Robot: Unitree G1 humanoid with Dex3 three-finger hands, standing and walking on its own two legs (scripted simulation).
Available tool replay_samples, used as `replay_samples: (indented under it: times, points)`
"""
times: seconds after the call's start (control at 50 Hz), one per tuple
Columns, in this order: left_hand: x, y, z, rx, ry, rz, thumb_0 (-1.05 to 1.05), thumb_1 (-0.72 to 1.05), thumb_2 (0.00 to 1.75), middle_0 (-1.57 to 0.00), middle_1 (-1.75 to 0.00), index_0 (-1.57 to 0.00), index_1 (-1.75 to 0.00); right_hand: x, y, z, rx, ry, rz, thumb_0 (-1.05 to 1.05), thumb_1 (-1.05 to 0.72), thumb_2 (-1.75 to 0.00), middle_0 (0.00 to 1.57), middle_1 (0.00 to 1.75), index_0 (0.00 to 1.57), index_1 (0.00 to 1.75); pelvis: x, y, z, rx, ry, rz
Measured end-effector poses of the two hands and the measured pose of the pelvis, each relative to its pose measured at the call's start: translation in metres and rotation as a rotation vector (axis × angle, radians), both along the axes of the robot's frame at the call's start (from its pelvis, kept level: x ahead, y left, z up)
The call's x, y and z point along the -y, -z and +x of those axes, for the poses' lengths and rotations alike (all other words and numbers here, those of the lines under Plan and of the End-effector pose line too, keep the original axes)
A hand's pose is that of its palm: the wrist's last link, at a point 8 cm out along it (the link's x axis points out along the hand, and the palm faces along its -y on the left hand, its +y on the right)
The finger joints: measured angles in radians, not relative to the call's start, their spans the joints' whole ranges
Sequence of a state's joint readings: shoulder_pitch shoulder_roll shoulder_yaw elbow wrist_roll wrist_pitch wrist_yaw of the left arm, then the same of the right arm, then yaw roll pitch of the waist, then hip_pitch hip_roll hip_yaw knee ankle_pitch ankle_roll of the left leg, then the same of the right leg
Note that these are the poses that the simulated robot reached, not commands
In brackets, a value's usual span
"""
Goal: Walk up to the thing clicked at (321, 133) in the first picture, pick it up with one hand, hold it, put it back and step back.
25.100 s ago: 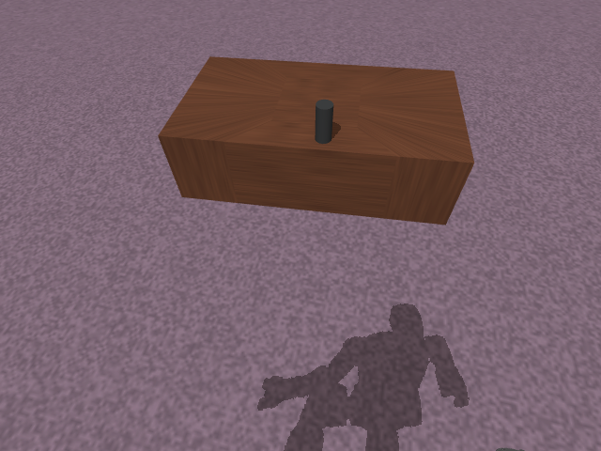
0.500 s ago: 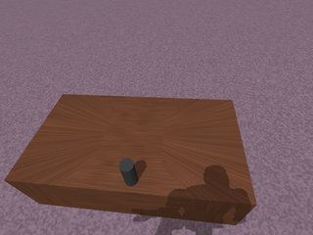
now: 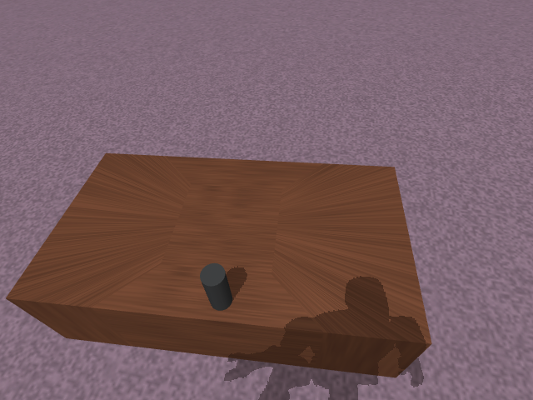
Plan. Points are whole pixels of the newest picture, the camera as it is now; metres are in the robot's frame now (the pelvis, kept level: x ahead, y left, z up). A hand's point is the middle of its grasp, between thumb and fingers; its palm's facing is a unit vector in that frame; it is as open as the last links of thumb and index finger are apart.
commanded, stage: home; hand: left
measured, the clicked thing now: (217, 287) +0.44 +0.18 -0.34
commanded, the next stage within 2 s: stand in 0.52 s
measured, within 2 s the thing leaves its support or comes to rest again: neither
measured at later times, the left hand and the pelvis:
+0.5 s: hand out of the picture +0.08 +0.26 -0.15, palm faces +0.00 -0.93 -0.36, open 17.6 cm; pelvis +0.02 +0.00 +0.00, yaw +0 degrees
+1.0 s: hand out of the picture +0.10 +0.25 -0.15, palm faces +0.01 -0.93 -0.36, open 11.2 cm; pelvis +0.03 +0.00 +0.00, yaw +0 degrees
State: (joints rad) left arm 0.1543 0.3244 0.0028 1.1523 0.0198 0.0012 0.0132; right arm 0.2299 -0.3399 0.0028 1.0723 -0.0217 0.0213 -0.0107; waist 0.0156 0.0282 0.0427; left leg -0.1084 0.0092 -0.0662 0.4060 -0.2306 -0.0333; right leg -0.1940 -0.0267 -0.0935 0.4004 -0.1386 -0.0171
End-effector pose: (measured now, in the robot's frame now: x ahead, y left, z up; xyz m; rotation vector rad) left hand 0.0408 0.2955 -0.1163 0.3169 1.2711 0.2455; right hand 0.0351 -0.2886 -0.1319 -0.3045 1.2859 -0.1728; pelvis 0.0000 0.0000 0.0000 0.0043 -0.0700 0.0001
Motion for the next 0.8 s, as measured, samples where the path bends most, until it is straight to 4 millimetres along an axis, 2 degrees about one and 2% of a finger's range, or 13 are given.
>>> replay_samples:
  times: [0.36, 0.66, 0.72, 0.8]
  points:
    - [-0.005, -0.003, 0.025, 0.006, 0.009, -0.002, -0.01, -0.58, 0.03, -0.05, -0.04, -0.05, -0.05, -0.005, 0.0, 0.019, 0.003, -0.007, 0.007, 0.0, -0.9, -0.9, 0.2, 0.3, 0.2, 0.3, -0.004, -0.001, 0.012, -0.021, 0.003, 0.001]
    - [-0.003, -0.006, 0.05, 0.025, 0.002, -0.006, -0.01, -0.58, 0.03, -0.05, -0.05, -0.06, -0.05, -0.003, -0.004, 0.057, 0.046, -0.021, -0.004, 0.0, -0.9, -0.9, 0.2, 0.3, 0.2, 0.3, -0.004, -0.003, 0.028, -0.025, 0.0, -0.002]
    - [-0.003, -0.007, 0.055, 0.036, 0.002, -0.006, -0.01, -0.54, 0.06, -0.08, -0.08, -0.09, -0.09, -0.002, -0.005, 0.063, 0.058, -0.024, -0.006, 0.0, -0.9, -0.9, 0.2, 0.3, 0.2, 0.3, -0.004, -0.004, 0.03, -0.024, 0.0, -0.002]
    - [-0.002, -0.008, 0.058, 0.045, 0.005, -0.005, -0.01, -0.39, 0.21, -0.13, -0.17, -0.14, -0.18, -0.001, -0.007, 0.068, 0.068, -0.025, -0.007, 0.0, -0.9, -0.9, 0.2, 0.3, 0.2, 0.3, -0.003, -0.004, 0.03, -0.023, 0.001, -0.003]
